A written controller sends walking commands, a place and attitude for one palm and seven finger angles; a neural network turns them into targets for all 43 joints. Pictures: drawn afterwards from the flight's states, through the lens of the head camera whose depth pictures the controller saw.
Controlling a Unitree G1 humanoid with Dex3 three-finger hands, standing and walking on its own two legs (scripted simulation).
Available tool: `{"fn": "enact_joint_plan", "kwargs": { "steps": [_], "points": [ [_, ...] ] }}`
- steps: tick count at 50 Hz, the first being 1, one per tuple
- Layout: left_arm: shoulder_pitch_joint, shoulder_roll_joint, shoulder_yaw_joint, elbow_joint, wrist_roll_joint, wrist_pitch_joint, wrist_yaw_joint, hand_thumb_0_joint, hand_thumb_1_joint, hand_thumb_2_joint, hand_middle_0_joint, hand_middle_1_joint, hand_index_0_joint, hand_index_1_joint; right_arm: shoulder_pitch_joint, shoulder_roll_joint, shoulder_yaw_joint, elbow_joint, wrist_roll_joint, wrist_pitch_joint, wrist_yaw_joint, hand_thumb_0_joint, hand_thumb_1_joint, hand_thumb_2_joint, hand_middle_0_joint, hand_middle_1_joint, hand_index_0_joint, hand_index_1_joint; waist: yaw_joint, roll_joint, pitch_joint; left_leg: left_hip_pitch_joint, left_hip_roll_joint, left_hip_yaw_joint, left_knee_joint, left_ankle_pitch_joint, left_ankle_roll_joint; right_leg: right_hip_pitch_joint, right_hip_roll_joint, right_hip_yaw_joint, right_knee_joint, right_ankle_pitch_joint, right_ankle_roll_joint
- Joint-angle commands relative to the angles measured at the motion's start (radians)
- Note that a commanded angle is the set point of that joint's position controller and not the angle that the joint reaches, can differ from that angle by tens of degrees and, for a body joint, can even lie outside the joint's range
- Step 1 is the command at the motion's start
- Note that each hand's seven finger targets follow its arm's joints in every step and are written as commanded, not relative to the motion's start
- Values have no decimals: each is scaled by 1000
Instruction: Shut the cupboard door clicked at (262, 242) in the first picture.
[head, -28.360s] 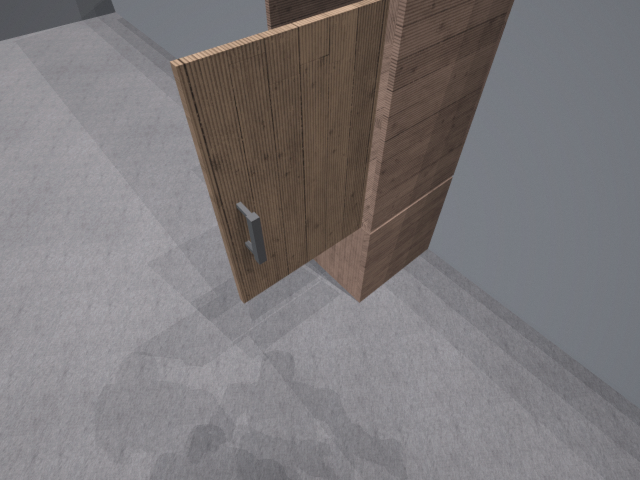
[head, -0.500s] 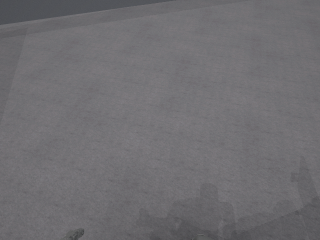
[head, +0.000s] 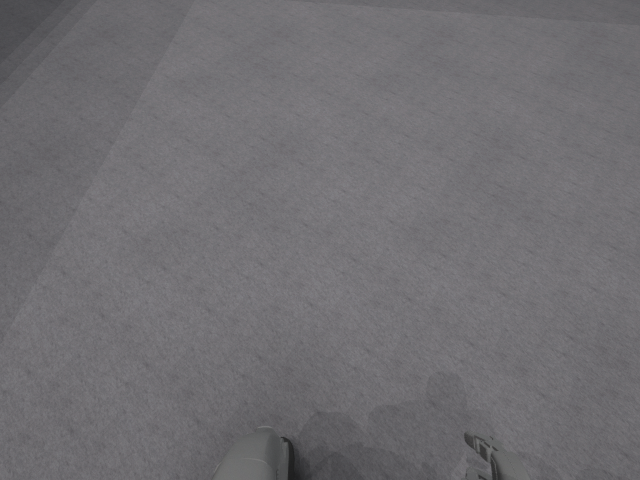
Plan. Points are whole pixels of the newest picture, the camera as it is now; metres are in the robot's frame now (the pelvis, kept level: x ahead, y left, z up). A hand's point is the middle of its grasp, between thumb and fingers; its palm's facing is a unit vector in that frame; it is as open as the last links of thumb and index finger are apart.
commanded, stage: walk to a spot facing it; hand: left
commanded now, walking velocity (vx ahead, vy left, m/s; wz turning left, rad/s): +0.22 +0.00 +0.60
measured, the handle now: out of the picture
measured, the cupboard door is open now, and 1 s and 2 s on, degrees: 63 63 63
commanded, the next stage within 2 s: turn to face it in 0.02 s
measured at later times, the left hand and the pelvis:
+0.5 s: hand (223, 391) +0.24 +0.17 -0.16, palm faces -0.03 -0.98 -0.22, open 7.4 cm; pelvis +0.15 -0.01 +0.00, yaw -4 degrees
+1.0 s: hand (212, 321) +0.35 +0.22 -0.16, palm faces -0.26 -0.94 -0.21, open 7.4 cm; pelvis +0.20 +0.04 +0.01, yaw -20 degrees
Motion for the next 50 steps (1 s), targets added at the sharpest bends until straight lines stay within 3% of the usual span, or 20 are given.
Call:
{"fn": "enact_joint_plan", "kwargs": {
  "steps": [1,2,3,5,8,18,21,22,23,24,25,29,36,39,40,41,42,43,46,50],
  "points": [
    [-27,185,50,-141,-21,-6,-15,0,900,900,-200,-300,-200,-300,357,-278,-72,-5,-15,-36,-33,0,-900,-900,200,300,200,300,-214,260,-320,689,229,-438,-213,110,161,-487,-36,77,703,82,-6],
    [-155,181,30,-223,-19,0,-14,0,900,900,-200,-300,-200,-300,418,-346,-80,4,4,-35,-49,0,-900,-900,200,300,200,300,-236,233,-319,723,391,-706,-324,265,242,-700,34,247,875,-198,0],
    [-204,171,37,-252,-19,0,-4,0,900,900,-200,-300,-200,-300,378,-346,-75,-5,7,-37,-58,0,-900,-900,200,300,200,300,-205,73,-253,571,415,-674,-358,168,236,-716,14,340,899,-151,-11],
    [-166,140,41,-208,-7,18,-2,0,900,900,-200,-300,-200,-300,210,-251,-46,-62,8,-46,-69,0,-900,-900,200,300,200,300,-130,169,-194,347,308,-536,-409,-37,161,-663,-27,398,840,-35,-10],
    [-40,109,35,-137,5,43,-10,0,900,900,-200,-300,-200,-300,127,-147,-6,-61,5,-63,-77,0,-900,-900,200,300,200,300,-38,155,-186,225,205,-342,-427,98,108,-540,3,388,728,98,-11],
    [-179,93,9,-151,-4,77,-11,0,900,900,-200,-300,-200,-300,172,-123,-10,34,6,-41,-90,0,-900,-900,200,300,200,300,-36,141,-105,228,244,-155,-380,247,109,-341,101,357,246,183,-24],
    [-121,121,25,-145,-3,70,-14,0,900,900,-200,-300,-200,-300,160,-138,-20,32,9,-24,-92,0,-900,-900,200,300,200,300,-8,103,-128,246,217,-94,-209,231,45,-216,121,349,60,293,-42],
    [-91,171,35,-141,0,58,-11,0,900,900,-200,-300,-200,-300,165,-119,-22,25,16,-21,-87,0,-900,-900,200,300,200,300,1,3,-128,185,148,-39,-85,111,-12,-152,46,479,-22,476,-70],
    [-79,245,47,-140,7,48,-6,0,900,900,-200,-300,-200,-300,180,-69,-16,7,20,-22,-82,0,-900,-900,200,300,200,300,-6,-196,-136,31,16,44,105,-181,-75,-67,-154,721,-95,737,-173],
    [-33,276,51,-135,-6,46,0,0,900,900,-200,-300,-200,-300,162,-67,-9,-12,21,-11,-90,0,-900,-900,200,300,200,300,20,-199,-188,-12,-23,-43,296,-402,-93,-48,-253,844,-140,848,-293],
    [-66,264,60,-137,-5,46,11,0,900,900,-200,-300,-200,-300,147,-77,-12,-13,18,-8,-97,0,-900,-900,200,300,200,300,4,-217,-208,-81,-10,-123,404,-366,-98,-20,-222,864,-134,869,-317],
    [-175,204,56,-172,-9,58,20,0,900,900,-200,-300,-200,-300,136,-76,-12,-3,19,1,-91,0,-900,-900,200,300,200,300,-36,-76,-231,-43,28,-144,411,-187,-121,-85,-101,663,-103,747,-262],
    [-196,247,73,-181,-2,73,6,0,900,900,-200,-300,-200,-300,117,-70,-15,-44,26,2,-91,0,-900,-900,200,300,200,300,-32,-123,-202,83,-17,-118,82,-150,-122,-170,-53,721,-94,613,-243],
    [-263,238,74,-202,-11,87,3,0,900,900,-200,-300,-200,-300,223,-93,-16,-21,29,-14,-98,0,-900,-900,200,300,200,300,-92,-110,-207,337,-22,-114,-211,43,-115,-337,9,710,-18,449,-162],
    [-257,192,63,-221,-18,94,-1,0,900,900,-200,-300,-200,-300,246,-153,-24,-19,21,-25,-102,0,-900,-900,200,300,200,300,-94,55,-205,445,96,-225,-342,36,-82,-466,102,648,72,255,-112],
    [-228,138,52,-240,-26,97,-12,0,900,900,-200,-300,-200,-300,255,-257,-42,-37,5,-28,-103,0,-900,-900,200,300,200,300,-92,355,-198,484,357,-491,-425,103,27,-606,231,494,298,-99,-52],
    [-259,172,48,-264,-15,90,-16,0,900,900,-200,-300,-200,-300,263,-273,-43,-59,5,-20,-105,0,-900,-900,200,300,200,300,-103,285,-165,374,456,-538,-422,156,110,-576,183,449,476,-196,-35],
    [-280,180,56,-248,-5,95,-19,0,900,900,-200,-300,-200,-300,244,-250,-37,-51,-6,-28,-108,0,-900,-900,200,300,200,300,-94,263,-165,379,421,-516,-412,302,120,-596,178,462,610,-182,-25],
    [-244,172,59,-220,-12,110,-37,0,900,900,-200,-300,-200,-300,147,-200,-18,-85,-1,-25,-110,0,-900,-900,200,300,200,300,-41,187,-151,364,303,-241,-360,428,83,-578,131,426,717,-41,-3],
    [-286,157,50,-242,-14,121,-45,0,900,900,-200,-300,-200,-300,194,-195,-23,-61,4,-24,-105,0,-900,-900,200,300,200,300,-62,195,-155,414,301,-153,-352,448,80,-559,112,383,603,-1,8]
  ]
}}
